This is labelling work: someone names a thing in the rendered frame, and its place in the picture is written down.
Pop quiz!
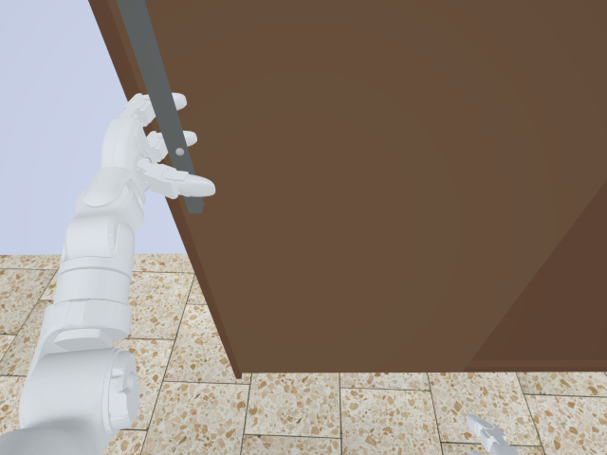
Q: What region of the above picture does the robot right hand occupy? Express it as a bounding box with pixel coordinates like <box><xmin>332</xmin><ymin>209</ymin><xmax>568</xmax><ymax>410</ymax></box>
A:
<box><xmin>466</xmin><ymin>414</ymin><xmax>520</xmax><ymax>455</ymax></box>

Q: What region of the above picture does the handle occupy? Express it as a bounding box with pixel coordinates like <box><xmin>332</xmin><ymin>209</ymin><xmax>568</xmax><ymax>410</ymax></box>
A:
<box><xmin>117</xmin><ymin>0</ymin><xmax>204</xmax><ymax>213</ymax></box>

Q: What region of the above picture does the wardrobe door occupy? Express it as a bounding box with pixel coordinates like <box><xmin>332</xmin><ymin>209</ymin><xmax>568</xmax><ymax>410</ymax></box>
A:
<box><xmin>472</xmin><ymin>180</ymin><xmax>607</xmax><ymax>360</ymax></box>
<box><xmin>107</xmin><ymin>0</ymin><xmax>607</xmax><ymax>373</ymax></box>

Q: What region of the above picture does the robot left hand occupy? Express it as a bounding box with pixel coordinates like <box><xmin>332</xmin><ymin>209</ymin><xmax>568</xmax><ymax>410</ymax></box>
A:
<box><xmin>101</xmin><ymin>93</ymin><xmax>215</xmax><ymax>199</ymax></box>

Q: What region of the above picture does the robot left forearm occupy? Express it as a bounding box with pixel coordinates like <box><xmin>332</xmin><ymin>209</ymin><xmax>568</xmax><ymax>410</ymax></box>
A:
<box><xmin>19</xmin><ymin>167</ymin><xmax>146</xmax><ymax>428</ymax></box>

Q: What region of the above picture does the robot left upper arm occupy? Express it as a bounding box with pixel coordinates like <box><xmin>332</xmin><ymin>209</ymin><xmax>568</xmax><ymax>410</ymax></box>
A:
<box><xmin>0</xmin><ymin>347</ymin><xmax>139</xmax><ymax>455</ymax></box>

